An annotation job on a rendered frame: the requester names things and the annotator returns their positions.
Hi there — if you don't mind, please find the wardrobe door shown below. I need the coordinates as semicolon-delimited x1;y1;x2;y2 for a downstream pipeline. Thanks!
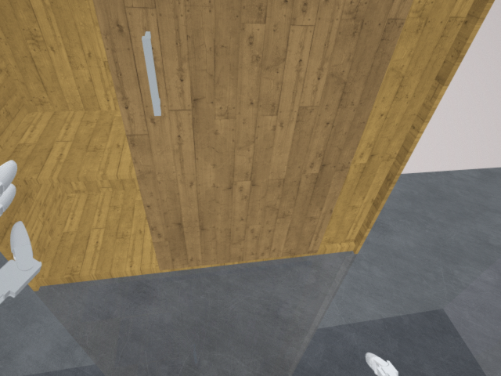
320;0;474;245
93;0;413;270

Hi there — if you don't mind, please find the right robot hand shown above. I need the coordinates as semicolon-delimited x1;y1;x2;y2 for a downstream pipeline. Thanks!
366;352;398;376

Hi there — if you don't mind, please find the left robot hand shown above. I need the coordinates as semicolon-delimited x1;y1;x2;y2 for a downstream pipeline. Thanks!
0;160;41;304

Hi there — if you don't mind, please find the handle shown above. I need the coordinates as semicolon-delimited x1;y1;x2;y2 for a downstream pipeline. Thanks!
142;31;161;116

